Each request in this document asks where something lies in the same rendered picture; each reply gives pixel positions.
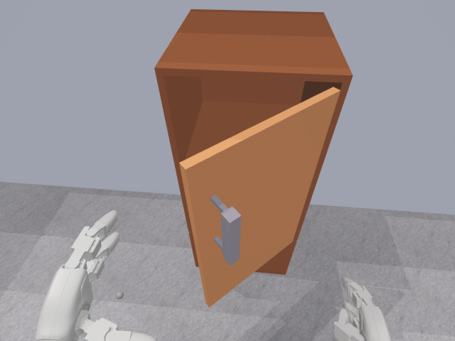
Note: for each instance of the robot left hand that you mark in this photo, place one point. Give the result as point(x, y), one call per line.
point(62, 316)

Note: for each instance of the handle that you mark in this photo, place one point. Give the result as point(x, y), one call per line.
point(231, 227)

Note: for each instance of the robot right hand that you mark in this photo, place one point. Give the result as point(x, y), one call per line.
point(368, 323)

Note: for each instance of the cupboard door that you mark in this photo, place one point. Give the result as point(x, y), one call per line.
point(265, 173)

